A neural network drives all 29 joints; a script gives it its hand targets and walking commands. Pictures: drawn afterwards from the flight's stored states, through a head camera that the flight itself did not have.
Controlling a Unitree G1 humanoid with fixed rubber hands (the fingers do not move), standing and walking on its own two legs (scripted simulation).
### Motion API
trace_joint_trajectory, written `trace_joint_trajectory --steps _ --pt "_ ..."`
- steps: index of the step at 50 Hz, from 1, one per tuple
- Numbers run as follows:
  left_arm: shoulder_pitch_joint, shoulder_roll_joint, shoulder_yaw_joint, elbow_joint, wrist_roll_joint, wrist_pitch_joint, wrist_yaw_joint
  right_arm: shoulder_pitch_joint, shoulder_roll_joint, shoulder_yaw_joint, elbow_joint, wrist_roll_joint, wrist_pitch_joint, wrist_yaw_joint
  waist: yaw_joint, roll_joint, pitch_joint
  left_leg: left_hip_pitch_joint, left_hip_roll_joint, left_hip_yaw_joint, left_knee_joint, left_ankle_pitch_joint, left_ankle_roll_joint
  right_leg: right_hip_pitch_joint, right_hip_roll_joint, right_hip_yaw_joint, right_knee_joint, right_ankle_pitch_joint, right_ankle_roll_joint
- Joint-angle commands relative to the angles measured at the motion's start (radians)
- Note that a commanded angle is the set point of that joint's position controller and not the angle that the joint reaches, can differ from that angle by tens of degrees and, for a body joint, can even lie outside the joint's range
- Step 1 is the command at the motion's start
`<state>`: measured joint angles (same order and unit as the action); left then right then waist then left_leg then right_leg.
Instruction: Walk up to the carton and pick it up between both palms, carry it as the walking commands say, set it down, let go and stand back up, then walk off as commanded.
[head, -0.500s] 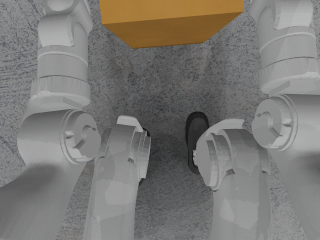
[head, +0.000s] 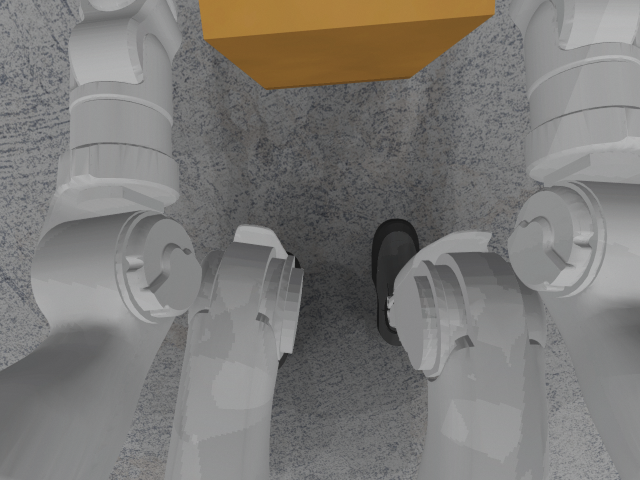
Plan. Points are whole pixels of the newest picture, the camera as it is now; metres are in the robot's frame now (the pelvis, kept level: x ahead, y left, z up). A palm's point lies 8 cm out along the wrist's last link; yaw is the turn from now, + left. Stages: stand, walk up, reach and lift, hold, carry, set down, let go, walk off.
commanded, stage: set down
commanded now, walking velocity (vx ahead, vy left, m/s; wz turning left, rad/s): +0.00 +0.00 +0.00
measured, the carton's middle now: out of the picture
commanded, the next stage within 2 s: let go in 1.96 s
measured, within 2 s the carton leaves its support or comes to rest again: neither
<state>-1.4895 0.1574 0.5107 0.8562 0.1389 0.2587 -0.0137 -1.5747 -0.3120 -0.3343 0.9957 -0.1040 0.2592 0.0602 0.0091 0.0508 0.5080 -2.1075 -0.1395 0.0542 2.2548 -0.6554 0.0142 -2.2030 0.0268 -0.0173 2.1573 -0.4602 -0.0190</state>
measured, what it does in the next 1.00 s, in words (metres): stands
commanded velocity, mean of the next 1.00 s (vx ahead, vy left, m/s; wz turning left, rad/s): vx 0.00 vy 0.00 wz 0.00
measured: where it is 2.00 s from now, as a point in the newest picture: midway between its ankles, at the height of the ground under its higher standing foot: (333, 317)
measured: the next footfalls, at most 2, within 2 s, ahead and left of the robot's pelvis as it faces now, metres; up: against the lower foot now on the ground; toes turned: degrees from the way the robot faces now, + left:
none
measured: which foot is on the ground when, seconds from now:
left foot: down 0.00-1.00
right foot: down 0.00-1.00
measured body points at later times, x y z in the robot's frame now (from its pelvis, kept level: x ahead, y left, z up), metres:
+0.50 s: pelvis +0.01 +0.00 +0.01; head +0.39 -0.01 +0.24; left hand +0.58 +0.15 -0.16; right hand +0.60 -0.18 -0.17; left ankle +0.10 +0.10 -0.33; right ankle +0.15 -0.11 -0.33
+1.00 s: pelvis +0.01 +0.00 +0.05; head +0.38 +0.00 +0.29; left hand +0.59 +0.17 -0.09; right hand +0.61 -0.20 -0.09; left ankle +0.10 +0.10 -0.33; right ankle +0.15 -0.11 -0.33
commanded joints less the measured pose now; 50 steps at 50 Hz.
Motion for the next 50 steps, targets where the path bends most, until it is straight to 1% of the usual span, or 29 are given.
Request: trace_joint_trajectory --steps 1,3,5,6,9,13,14,17,20,21,22,23,24,25,27,29,30,31,33,34,36,38,40,41,43,45,46,47,50 --pt "-0.465 -0.719 -0.304 0.104 -0.058 0.033 -0.179 -0.391 0.742 0.229 0.056 0.049 0.010 0.152 0.008 -0.068 -0.898 0.151 -0.003 -0.036 -0.269 0.014 -0.008 0.572 0.055 0.014 -0.114 -0.062 -0.023" --pt "-0.456 -0.680 -0.301 0.110 -0.055 0.025 -0.165 -0.433 0.693 0.226 0.021 0.048 -0.001 0.142 0.021 -0.054 -0.902 0.191 -0.002 -0.043 -0.271 0.036 -0.005 0.549 0.052 0.011 -0.109 -0.059 -0.018" --pt "-0.441 -0.628 -0.296 0.104 -0.060 0.011 -0.146 -0.393 0.633 0.214 0.047 0.039 -0.012 0.122 0.008 -0.067 -0.918 0.198 0.002 -0.044 -0.266 0.051 -0.012 0.584 0.053 0.014 -0.108 -0.030 -0.014" --pt "-0.434 -0.581 -0.282 0.114 -0.052 0.009 -0.135 -0.395 0.587 0.190 0.048 0.034 -0.018 0.112 0.022 -0.052 -0.903 0.196 0.003 -0.040 -0.268 0.049 -0.015 0.574 0.053 0.015 -0.107 -0.037 -0.013" --pt "-0.428 -0.489 -0.269 0.107 -0.070 -0.014 -0.100 -0.380 0.477 0.177 0.050 0.033 -0.039 0.083 -0.002 -0.089 -0.952 0.252 0.006 -0.050 -0.268 0.072 -0.018 0.598 0.048 0.003 -0.109 -0.025 -0.001" --pt "-0.407 -0.258 -0.216 0.113 -0.064 -0.058 -0.023 -0.377 0.231 0.119 0.053 0.033 -0.084 0.003 0.015 -0.084 -1.012 0.262 0.023 -0.048 -0.267 0.104 -0.031 0.663 0.036 0.019 -0.105 0.035 0.006" --pt "-0.381 -0.153 -0.200 0.124 -0.070 -0.066 0.004 -0.338 0.111 0.073 0.079 0.017 -0.094 -0.030 -0.008 -0.087 -1.027 0.295 0.023 -0.049 -0.269 0.117 -0.035 0.670 0.033 0.011 -0.105 0.045 0.012" --pt "-0.347 0.088 -0.191 0.085 -0.110 -0.109 0.081 -0.324 -0.088 0.098 0.031 0.065 -0.136 -0.101 0.012 -0.109 -1.125 0.304 0.023 -0.040 -0.261 0.187 -0.045 0.755 0.030 0.029 -0.104 0.143 0.023" --pt "-0.335 0.183 -0.250 0.085 -0.174 -0.136 0.139 -0.343 -0.191 0.106 0.032 0.118 -0.162 -0.144 0.002 -0.087 -1.266 0.339 0.022 -0.045 -0.248 0.279 -0.051 0.785 0.023 0.028 -0.073 0.231 0.025" --pt "-0.337 0.208 -0.254 0.105 -0.188 -0.144 0.146 -0.342 -0.198 0.127 0.036 0.138 -0.168 -0.148 0.008 -0.098 -1.291 0.348 0.027 -0.044 -0.239 0.307 -0.052 0.799 0.019 0.035 -0.073 0.261 0.026" --pt "-0.310 0.189 -0.295 0.126 -0.202 -0.151 0.153 -0.304 -0.202 0.123 0.090 0.152 -0.173 -0.149 -0.010 -0.063 -1.287 0.349 0.028 -0.054 -0.252 0.333 -0.059 0.781 0.018 0.025 -0.052 0.280 0.019" --pt "-0.317 0.192 -0.306 0.113 -0.232 -0.155 0.158 -0.331 -0.226 0.138 0.069 0.161 -0.183 -0.151 -0.021 -0.086 -1.329 0.364 0.028 -0.065 -0.245 0.371 -0.056 0.791 0.013 0.027 -0.048 0.310 0.019" --pt "-0.336 0.218 -0.315 0.066 -0.239 -0.166 0.164 -0.329 -0.207 0.154 0.047 0.192 -0.187 -0.147 -0.003 -0.076 -1.378 0.388 0.033 -0.066 -0.243 0.406 -0.058 0.797 0.009 0.032 -0.042 0.348 0.015" --pt "-0.306 0.198 -0.324 0.100 -0.249 -0.164 0.167 -0.333 -0.213 0.172 0.049 0.213 -0.192 -0.143 -0.003 -0.097 -1.413 0.369 0.031 -0.072 -0.245 0.411 -0.058 0.816 0.007 0.025 -0.031 0.361 0.011" --pt "-0.296 0.251 -0.314 0.081 -0.248 -0.165 0.174 -0.306 -0.250 0.168 0.063 0.216 -0.190 -0.144 -0.010 -0.107 -1.440 0.381 0.040 -0.068 -0.231 0.393 -0.050 0.815 -0.001 0.031 -0.031 0.344 0.019" --pt "-0.302 0.237 -0.339 0.056 -0.257 -0.168 0.169 -0.298 -0.224 0.200 0.070 0.255 -0.188 -0.135 0.014 -0.067 -1.464 0.411 0.046 -0.065 -0.239 0.401 -0.053 0.794 -0.002 0.039 -0.039 0.339 0.014" --pt "-0.277 0.257 -0.331 0.044 -0.264 -0.167 0.170 -0.308 -0.267 0.188 0.015 0.251 -0.193 -0.136 -0.001 -0.089 -1.487 0.406 0.049 -0.072 -0.226 0.422 -0.049 0.801 -0.001 0.037 -0.029 0.366 0.013" --pt "-0.296 0.232 -0.358 0.050 -0.284 -0.162 0.168 -0.311 -0.249 0.189 0.041 0.264 -0.191 -0.133 -0.010 -0.067 -1.500 0.423 0.052 -0.074 -0.240 0.419 -0.053 0.808 -0.010 0.028 -0.029 0.355 0.011" --pt "-0.299 0.258 -0.355 -0.007 -0.289 -0.162 0.171 -0.318 -0.253 0.206 0.005 0.276 -0.183 -0.127 0.012 -0.064 -1.521 0.458 0.052 -0.068 -0.237 0.415 -0.043 0.779 -0.011 0.032 -0.035 0.330 0.011" --pt "-0.325 0.253 -0.363 -0.017 -0.308 -0.156 0.174 -0.327 -0.294 0.192 0.014 0.274 -0.183 -0.126 -0.020 -0.064 -1.551 0.480 0.057 -0.070 -0.237 0.410 -0.048 0.774 -0.014 0.018 -0.029 0.319 0.009" --pt "-0.304 0.276 -0.358 -0.058 -0.298 -0.145 0.180 -0.310 -0.279 0.208 -0.015 0.289 -0.171 -0.125 0.001 -0.060 -1.585 0.507 0.057 -0.076 -0.248 0.406 -0.043 0.790 -0.013 0.013 -0.036 0.309 0.010" --pt "-0.308 0.248 -0.367 -0.079 -0.314 -0.127 0.182 -0.307 -0.285 0.202 -0.012 0.277 -0.155 -0.126 -0.013 -0.059 -1.624 0.519 0.055 -0.056 -0.261 0.386 -0.046 0.814 -0.007 0.013 -0.063 0.293 0.006" --pt "-0.299 0.265 -0.362 -0.113 -0.314 -0.107 0.189 -0.342 -0.325 0.177 -0.104 0.261 -0.141 -0.127 -0.027 -0.066 -1.692 0.553 0.053 -0.063 -0.279 0.402 -0.039 0.838 -0.002 -0.009 -0.065 0.306 0.006" --pt "-0.291 0.256 -0.360 -0.113 -0.323 -0.095 0.188 -0.330 -0.300 0.197 -0.113 0.274 -0.128 -0.128 -0.007 -0.079 -1.725 0.566 0.051 -0.057 -0.290 0.400 -0.038 0.894 -0.003 0.003 -0.086 0.315 0.006" --pt "-0.272 0.242 -0.350 -0.133 -0.315 -0.079 0.192 -0.294 -0.298 0.168 -0.094 0.237 -0.106 -0.125 -0.022 -0.089 -1.699 0.546 0.047 -0.061 -0.332 0.361 -0.038 0.873 0.010 -0.012 -0.115 0.282 0.004" --pt "-0.269 0.281 -0.323 -0.155 -0.282 -0.069 0.199 -0.290 -0.285 0.146 -0.131 0.228 -0.088 -0.128 0.003 -0.076 -1.722 0.558 0.043 -0.052 -0.352 0.368 -0.036 0.897 0.016 -0.007 -0.138 0.295 0.005" --pt "-0.233 0.261 -0.317 -0.109 -0.287 -0.053 0.197 -0.288 -0.301 0.148 -0.135 0.210 -0.079 -0.129 -0.006 -0.090 -1.703 0.547 0.041 -0.051 -0.373 0.339 -0.033 0.904 0.024 -0.011 -0.170 0.265 0.006" --pt "-0.251 0.274 -0.309 -0.166 -0.272 -0.052 0.198 -0.272 -0.287 0.137 -0.146 0.216 -0.074 -0.127 0.003 -0.071 -1.737 0.569 0.045 -0.056 -0.393 0.355 -0.039 0.916 0.029 -0.010 -0.183 0.284 0.001" --pt "-0.231 0.254 -0.304 -0.134 -0.277 -0.041 0.194 -0.269 -0.279 0.136 -0.147 0.201 -0.058 -0.122 0.006 -0.092 -1.737 0.578 0.038 -0.055 -0.430 0.357 -0.034 0.934 0.039 -0.006 -0.228 0.281 -0.001"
